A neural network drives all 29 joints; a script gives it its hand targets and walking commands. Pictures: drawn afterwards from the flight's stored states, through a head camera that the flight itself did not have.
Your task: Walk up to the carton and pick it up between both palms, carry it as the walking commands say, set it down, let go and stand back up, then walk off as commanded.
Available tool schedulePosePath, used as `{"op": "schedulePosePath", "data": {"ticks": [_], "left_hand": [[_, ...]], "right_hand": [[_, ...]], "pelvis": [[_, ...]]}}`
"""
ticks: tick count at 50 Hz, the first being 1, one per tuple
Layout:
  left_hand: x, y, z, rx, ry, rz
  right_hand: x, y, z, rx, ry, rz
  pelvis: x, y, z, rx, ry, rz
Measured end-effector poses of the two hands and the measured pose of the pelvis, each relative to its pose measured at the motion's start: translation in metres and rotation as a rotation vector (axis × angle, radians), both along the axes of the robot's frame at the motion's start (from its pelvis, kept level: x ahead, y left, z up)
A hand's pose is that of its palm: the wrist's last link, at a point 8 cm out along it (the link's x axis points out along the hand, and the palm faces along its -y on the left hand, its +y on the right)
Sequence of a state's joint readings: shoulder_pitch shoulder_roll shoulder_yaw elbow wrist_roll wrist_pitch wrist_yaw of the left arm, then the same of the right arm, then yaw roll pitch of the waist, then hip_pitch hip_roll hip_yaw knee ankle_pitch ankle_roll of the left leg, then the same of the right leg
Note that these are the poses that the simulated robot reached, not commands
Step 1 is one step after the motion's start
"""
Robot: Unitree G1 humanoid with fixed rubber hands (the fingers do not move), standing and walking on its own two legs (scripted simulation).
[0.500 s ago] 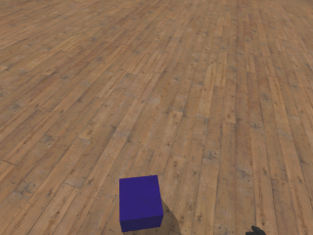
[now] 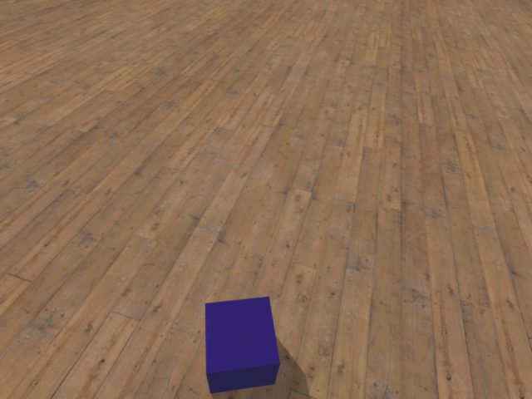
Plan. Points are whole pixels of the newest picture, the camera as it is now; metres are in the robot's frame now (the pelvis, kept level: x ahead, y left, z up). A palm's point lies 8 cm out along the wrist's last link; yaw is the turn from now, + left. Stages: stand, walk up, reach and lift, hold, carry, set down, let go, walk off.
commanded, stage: stand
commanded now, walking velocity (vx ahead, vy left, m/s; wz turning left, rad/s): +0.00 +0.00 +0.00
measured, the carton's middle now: (240, 344) +0.48 +0.04 -0.67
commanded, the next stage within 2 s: walk off in 0.68 s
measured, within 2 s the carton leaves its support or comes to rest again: neither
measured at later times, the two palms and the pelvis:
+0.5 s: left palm out of the picture +0.08 +0.31 -0.11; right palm out of the picture +0.09 -0.31 -0.09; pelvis +0.00 +0.00 +0.00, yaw +0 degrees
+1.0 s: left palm out of the picture +0.06 +0.31 -0.12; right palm out of the picture +0.08 -0.31 -0.11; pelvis -0.01 -0.01 +0.00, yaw +3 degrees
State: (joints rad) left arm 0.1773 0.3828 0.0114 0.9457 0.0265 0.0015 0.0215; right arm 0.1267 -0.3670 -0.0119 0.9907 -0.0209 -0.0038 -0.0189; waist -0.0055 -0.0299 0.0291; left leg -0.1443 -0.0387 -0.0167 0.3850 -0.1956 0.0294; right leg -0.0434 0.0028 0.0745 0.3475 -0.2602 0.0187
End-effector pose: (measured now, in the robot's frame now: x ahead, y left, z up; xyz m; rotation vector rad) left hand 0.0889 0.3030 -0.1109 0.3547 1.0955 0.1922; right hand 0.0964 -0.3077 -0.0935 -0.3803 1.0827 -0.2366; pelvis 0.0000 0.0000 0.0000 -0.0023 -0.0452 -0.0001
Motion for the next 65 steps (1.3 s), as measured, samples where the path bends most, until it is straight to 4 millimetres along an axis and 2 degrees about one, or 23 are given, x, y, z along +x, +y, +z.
{"op": "schedulePosePath", "data": {"ticks": [16, 43, 47, 51, 55, 60, 63, 65], "left_hand": [[-0.008, 0.003, 0.000, 0.006, 0.024, 0.010], [-0.011, 0.005, 0.001, 0.011, 0.046, 0.015], [-0.015, 0.003, -0.002, 0.012, 0.058, 0.032], [-0.034, 0.002, -0.008, 0.025, 0.088, 0.079], [-0.067, -0.008, -0.009, 0.040, 0.128, 0.127], [-0.114, -0.037, -0.002, 0.038, 0.130, 0.192], [-0.152, -0.056, -0.004, 0.055, 0.145, 0.243], [-0.175, -0.069, 0.000, 0.054, 0.158, 0.279]], "right_hand": [[-0.004, -0.004, -0.001, 0.000, 0.020, -0.004], [-0.006, -0.010, -0.001, -0.003, 0.038, -0.011], [-0.011, -0.007, -0.006, 0.011, 0.064, -0.012], [-0.024, -0.005, -0.019, 0.031, 0.122, -0.003], [-0.037, -0.009, -0.030, 0.047, 0.166, 0.023], [-0.043, -0.023, -0.042, 0.072, 0.191, 0.070], [-0.036, -0.035, -0.051, 0.096, 0.158, 0.104], [-0.035, -0.038, -0.049, 0.095, 0.153, 0.141]], "pelvis": [[-0.003, -0.001, 0.001, -0.001, -0.003, 0.003], [-0.004, -0.002, 0.002, 0.000, -0.002, 0.005], [-0.006, -0.003, 0.001, 0.002, 0.003, 0.020], [-0.017, -0.007, -0.005, 0.006, 0.012, 0.052], [-0.033, -0.018, -0.008, 0.004, 0.021, 0.085], [-0.057, -0.043, -0.008, -0.005, 0.029, 0.137], [-0.072, -0.064, -0.014, 0.006, 0.029, 0.171], [-0.081, -0.074, -0.011, 0.018, 0.022, 0.208]]}}
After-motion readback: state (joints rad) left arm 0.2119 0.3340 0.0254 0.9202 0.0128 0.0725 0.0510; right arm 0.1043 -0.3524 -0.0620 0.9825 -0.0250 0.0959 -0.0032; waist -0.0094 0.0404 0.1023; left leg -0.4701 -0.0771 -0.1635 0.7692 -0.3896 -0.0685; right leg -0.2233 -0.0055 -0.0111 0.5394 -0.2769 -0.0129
